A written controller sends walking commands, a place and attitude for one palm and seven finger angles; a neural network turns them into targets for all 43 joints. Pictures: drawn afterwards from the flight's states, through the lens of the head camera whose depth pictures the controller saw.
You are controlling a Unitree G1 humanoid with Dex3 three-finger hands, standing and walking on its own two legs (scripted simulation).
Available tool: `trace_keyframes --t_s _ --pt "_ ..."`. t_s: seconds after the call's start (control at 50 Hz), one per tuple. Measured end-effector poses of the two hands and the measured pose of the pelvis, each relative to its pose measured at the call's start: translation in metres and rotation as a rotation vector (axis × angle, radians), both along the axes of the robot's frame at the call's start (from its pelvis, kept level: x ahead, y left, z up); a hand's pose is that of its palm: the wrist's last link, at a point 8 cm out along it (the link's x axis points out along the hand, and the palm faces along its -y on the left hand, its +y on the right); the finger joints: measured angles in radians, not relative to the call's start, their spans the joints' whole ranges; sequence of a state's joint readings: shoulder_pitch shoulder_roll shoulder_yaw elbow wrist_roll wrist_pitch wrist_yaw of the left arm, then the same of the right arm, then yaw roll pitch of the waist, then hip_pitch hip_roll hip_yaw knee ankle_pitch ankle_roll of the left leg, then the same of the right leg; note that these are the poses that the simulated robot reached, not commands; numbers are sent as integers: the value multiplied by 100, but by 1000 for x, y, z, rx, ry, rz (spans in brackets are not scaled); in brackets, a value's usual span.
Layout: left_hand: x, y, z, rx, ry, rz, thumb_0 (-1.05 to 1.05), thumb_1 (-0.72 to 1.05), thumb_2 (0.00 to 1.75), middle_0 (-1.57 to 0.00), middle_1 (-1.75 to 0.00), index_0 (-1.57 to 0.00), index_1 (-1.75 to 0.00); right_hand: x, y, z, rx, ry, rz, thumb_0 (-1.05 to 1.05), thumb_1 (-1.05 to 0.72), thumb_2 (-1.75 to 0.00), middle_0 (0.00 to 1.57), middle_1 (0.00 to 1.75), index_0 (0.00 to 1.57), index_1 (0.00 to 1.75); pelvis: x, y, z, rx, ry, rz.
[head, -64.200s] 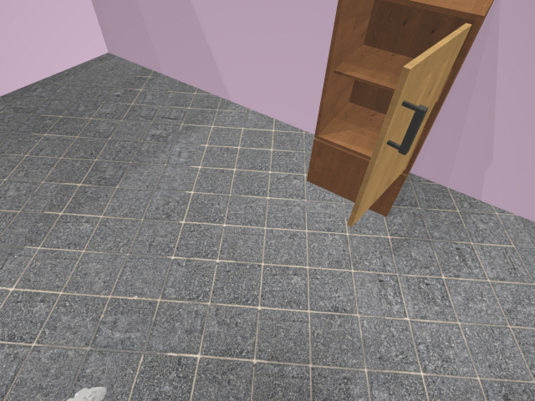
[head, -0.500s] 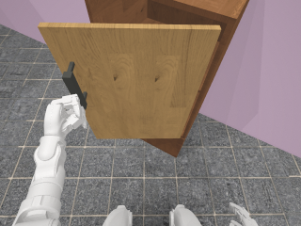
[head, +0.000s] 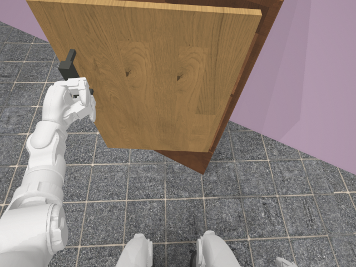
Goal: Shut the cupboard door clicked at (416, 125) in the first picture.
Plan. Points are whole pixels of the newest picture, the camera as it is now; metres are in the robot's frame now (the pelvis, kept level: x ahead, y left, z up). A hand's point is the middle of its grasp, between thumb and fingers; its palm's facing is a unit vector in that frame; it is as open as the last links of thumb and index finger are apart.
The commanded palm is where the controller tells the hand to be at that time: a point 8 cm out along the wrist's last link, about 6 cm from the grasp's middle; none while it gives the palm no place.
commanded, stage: push the door shut along its arc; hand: left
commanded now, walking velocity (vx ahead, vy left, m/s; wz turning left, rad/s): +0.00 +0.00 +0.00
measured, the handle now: (80, 81) +0.52 +0.23 +0.06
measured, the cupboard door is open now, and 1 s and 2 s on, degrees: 25 11 1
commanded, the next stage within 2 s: pull the fist back off the door in 1.34 s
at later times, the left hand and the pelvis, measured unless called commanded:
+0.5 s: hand (108, 83) +0.51 +0.16 +0.07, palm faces -0.25 -0.97 -0.02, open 3.1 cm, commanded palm +0.51 +0.20 +0.06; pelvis +0.00 +0.01 -0.01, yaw -2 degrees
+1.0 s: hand (124, 66) +0.57 +0.13 +0.07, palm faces -0.36 -0.93 -0.01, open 3.1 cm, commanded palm +0.58 +0.16 +0.06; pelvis +0.00 +0.02 -0.03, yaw -3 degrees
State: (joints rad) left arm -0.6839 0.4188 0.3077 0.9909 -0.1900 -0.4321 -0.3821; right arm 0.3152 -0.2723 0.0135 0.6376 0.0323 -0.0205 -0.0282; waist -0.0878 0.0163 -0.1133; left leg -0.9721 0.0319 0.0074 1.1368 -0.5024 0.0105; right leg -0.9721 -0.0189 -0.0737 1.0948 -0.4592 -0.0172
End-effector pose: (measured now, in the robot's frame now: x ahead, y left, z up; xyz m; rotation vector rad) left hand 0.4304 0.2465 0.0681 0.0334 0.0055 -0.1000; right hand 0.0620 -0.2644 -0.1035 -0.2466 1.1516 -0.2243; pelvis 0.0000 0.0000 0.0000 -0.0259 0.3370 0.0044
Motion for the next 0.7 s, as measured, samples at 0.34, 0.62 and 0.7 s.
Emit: trace_keyframes --t_s 0.34,0.62,0.7 --pt "58 -18 -1 7 15 -113 2 90 90 -130 -150 -130 -150 -43 8 -5 -23 103 -64 1 -91 -90 21 30 20 30 -4 11 -11 -19 65 -13" --pt "88 -31 0 -11 38 -164 2 90 90 -130 -150 -130 -150 -64 17 -3 -14 165 -110 1 -91 -90 21 30 21 30 2 15 -13 -27 87 -25" --pt "97 -32 0 -5 43 -180 2 90 90 -130 -150 -130 -150 -68 16 -3 -26 178 -110 1 -91 -90 21 30 21 30 1 15 -16 -33 100 -22"
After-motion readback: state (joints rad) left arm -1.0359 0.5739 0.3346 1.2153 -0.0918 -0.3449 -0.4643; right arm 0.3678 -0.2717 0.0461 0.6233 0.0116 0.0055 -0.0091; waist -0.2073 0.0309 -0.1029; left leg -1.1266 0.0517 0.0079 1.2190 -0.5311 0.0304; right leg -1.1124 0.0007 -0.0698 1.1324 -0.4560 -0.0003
